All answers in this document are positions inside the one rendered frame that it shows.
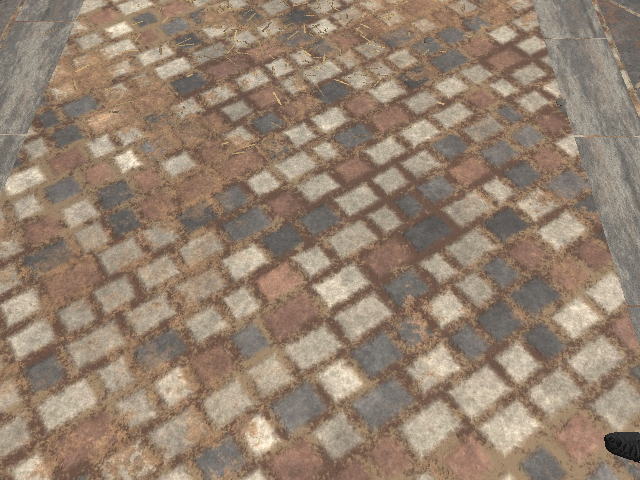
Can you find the robot right hand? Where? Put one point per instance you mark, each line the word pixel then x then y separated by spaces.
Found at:
pixel 624 444

